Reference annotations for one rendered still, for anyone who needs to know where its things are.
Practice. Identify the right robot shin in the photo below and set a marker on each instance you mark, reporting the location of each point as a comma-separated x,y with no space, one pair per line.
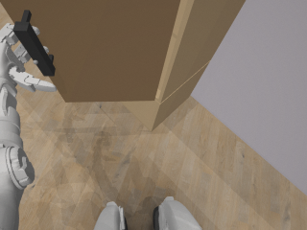
168,198

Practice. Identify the cupboard door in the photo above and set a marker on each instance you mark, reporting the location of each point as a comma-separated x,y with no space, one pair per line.
104,50

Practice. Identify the handle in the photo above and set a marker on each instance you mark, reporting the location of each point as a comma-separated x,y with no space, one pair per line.
27,36

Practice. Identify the left robot upper arm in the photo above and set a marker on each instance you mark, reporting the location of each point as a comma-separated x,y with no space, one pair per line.
16,173

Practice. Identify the robot right thigh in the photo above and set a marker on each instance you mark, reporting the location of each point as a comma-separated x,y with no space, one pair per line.
176,216

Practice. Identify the left robot forearm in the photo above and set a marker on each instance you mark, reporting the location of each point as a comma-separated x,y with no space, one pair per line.
10,126

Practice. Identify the robot left hand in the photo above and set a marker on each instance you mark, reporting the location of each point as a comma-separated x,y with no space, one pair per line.
9,59

